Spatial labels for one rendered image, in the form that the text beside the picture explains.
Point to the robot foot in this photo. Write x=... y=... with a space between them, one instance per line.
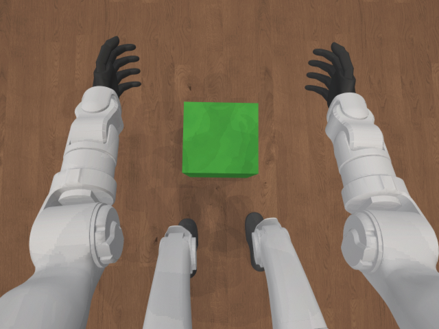
x=252 y=220
x=190 y=225

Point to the left robot forearm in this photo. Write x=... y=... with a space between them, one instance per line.
x=90 y=156

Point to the right robot forearm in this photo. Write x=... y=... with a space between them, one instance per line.
x=363 y=161

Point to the right robot upper arm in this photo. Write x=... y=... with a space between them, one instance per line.
x=397 y=252

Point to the robot left hand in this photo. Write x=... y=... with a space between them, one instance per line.
x=106 y=72

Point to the carton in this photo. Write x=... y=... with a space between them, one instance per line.
x=220 y=140

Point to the robot left foot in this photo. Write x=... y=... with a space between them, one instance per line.
x=190 y=225

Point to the robot right hand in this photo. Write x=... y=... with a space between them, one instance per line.
x=341 y=78

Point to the left robot upper arm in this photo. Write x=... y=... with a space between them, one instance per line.
x=71 y=246

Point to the robot right foot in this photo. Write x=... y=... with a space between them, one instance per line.
x=252 y=220

